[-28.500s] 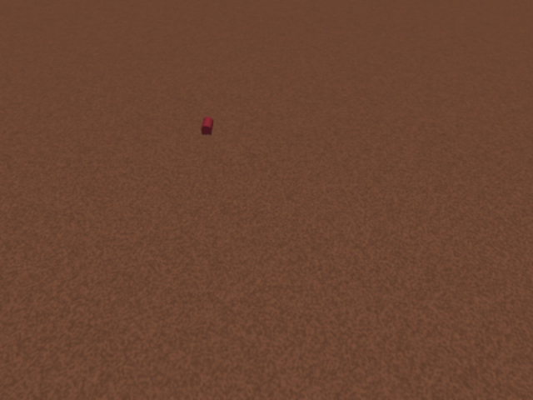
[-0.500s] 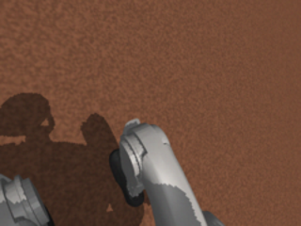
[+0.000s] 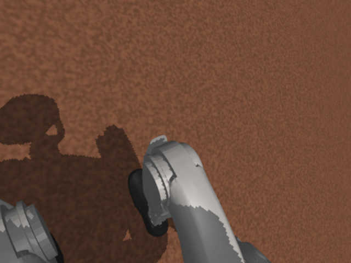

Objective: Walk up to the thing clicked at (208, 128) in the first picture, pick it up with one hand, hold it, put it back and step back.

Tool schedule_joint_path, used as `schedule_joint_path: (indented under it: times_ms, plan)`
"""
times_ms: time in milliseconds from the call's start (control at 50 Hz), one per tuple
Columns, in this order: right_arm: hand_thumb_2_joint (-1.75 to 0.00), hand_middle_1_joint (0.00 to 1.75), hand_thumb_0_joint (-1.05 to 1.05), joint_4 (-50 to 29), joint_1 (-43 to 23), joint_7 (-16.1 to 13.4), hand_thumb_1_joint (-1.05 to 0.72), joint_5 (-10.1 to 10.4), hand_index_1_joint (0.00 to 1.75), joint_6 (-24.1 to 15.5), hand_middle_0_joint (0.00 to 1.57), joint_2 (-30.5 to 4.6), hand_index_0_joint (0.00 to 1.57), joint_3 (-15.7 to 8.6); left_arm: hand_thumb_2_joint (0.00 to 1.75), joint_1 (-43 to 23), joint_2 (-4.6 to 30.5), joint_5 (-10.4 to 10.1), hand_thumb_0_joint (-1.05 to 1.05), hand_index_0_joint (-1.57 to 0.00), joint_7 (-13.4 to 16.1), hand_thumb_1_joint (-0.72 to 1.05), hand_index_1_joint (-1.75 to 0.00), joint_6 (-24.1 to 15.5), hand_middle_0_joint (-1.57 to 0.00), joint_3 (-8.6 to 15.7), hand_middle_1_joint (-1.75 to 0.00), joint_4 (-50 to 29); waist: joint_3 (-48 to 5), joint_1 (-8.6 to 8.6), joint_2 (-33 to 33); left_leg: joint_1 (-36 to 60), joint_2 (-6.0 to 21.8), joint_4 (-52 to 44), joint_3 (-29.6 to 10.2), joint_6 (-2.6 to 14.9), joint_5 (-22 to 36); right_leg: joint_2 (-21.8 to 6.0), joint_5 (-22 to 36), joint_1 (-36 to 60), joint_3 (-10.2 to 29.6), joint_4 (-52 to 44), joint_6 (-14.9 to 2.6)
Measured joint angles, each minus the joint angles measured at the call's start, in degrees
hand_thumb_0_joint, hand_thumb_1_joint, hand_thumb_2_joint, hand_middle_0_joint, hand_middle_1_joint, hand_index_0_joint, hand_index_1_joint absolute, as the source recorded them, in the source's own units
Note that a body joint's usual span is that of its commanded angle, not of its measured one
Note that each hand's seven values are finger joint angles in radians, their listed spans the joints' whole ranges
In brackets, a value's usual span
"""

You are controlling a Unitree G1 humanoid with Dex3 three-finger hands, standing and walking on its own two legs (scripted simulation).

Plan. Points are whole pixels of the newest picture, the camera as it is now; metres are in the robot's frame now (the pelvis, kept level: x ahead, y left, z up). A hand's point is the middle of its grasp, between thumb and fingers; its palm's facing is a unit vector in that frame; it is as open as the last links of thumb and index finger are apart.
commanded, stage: close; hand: left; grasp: from above
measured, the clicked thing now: out of the picture +0.50 +0.34 -0.28
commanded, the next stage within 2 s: settle in 1.28 s
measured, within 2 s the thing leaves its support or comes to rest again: leaves its support in 1.70 s
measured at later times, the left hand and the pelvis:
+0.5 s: hand out of the picture +0.48 +0.33 -0.25, palm faces -0.45 -0.12 -0.89, open 10.5 cm; pelvis -0.01 +0.00 +0.00, yaw +0 degrees
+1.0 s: hand out of the picture +0.48 +0.34 -0.25, palm faces -0.45 -0.13 -0.88, open 9.3 cm; pelvis +0.00 +0.00 +0.00, yaw -1 degrees
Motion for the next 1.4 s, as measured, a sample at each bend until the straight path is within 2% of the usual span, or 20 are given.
schedule_joint_path:
  times_ms: [160, 320, 640, 760, 1060, 1160, 1400]
  plan:
    - [-0.89, 0.3, 0.0, -0.1, -0.3, 0.0, -0.9, -0.4, 0.3, 0.2, 0.2, 0.0, 0.21, 0.2, 0.72, 0.1, -0.4, 1.3, 0.0, -0.35, 1.6, -0.15, -0.77, -1.5, -0.35, -0.9, -0.8, 0.2, -0.6, 0.29, -0.5, 0.3, 0.0, 0.2, -0.2, 0.2, 0.3, 0.0, 0.3, 0.6, -0.3, -0.1, -0.63]
    - [-0.89, 0.3, 0.0, 0.4, -0.4, 0.2, -0.89, -0.4, 0.3, -0.6, 0.2, 0.6, 0.21, 0.5, 0.66, -0.7, -0.1, 1.9, 0.0, -0.42, 3.3, -0.05, -0.72, -0.6, -0.41, -1.5, -0.75, 2.9, -1.2, -0.28, -0.3, -0.2, 0.2, 0.4, 0.2, 0.69, 0.9, 0.1, 0.9, 0.2, -0.1, -0.1, -0.54]
    - [-0.89, 0.3, 0.0, 1.0, 0.2, 0.3, -0.89, -0.3, 0.3, -1.1, 0.2, 1.2, 0.21, 1.5, 0.51, -0.9, 0.3, 0.5, 0.0, -0.56, 2.3, 0.12, -0.6, 0.5, -0.54, -1.3, -0.63, 2.6, -0.9, -0.75, 0.0, -0.6, 0.3, 0.4, 0.3, 0.79, 0.6, 0.1, 0.8, -0.3, 0.0, -0.1, -0.06]
    - [-0.89, 0.3, 0.0, 0.5, 0.1, 0.2, -0.89, -0.3, 0.3, -0.9, 0.2, 0.7, 0.21, 1.4, 0.46, 0.0, 0.5, 0.9, 0.0, -0.62, 1.4, 0.19, -0.54, 0.1, -0.6, -0.1, -0.58, 0.9, -0.3, -0.43, 0.0, -0.6, 0.4, 0.5, 0.2, 0.86, 0.5, 0.0, 0.8, -0.2, -0.1, -0.1, -0.19]
    - [-0.89, 0.3, 0.0, 0.0, -0.4, -0.1, -0.89, -0.5, 0.3, -0.3, 0.2, 0.1, 0.21, 0.8, 0.32, -0.5, 0.9, 1.8, -0.01, -0.71, 1.7, 0.21, -0.42, -0.5, -0.71, 0.5, -0.47, 1.1, -0.6, -0.32, 0.0, -0.6, 0.4, 0.6, 0.1, 0.81, 0.2, -0.2, 0.6, -0.2, -0.3, 0.0, -0.56]
    - [-0.89, 0.3, 0.0, 0.0, -0.6, -0.1, -0.89, -0.5, 0.3, -0.4, 0.2, 0.0, 0.2, 0.9, 0.28, -1.0, 1.2, 1.4, -0.01, -0.74, 2.0, 0.21, -0.39, -0.7, -0.73, 0.1, -0.44, 1.7, -0.3, -0.4, 0.0, -0.7, 0.5, 0.5, 0.3, 0.91, 0.3, -0.2, 0.7, -0.3, -0.1, 0.0, -0.39]
    - [-0.89, 0.3, 0.0, -0.2, -0.2, -0.2, -0.89, -0.5, 0.3, -0.3, 0.2, 0.1, 0.21, 1.1, 0.22, -0.8, 1.2, 1.1, -0.01, -0.79, 1.8, 0.22, -0.32, -0.5, -0.79, 0.8, -0.36, 1.4, -0.3, -0.35, 0.3, -0.9, 0.5, 0.5, 0.2, 0.68, 0.4, -0.4, 0.8, -0.7, -0.2, 0.1, -0.46]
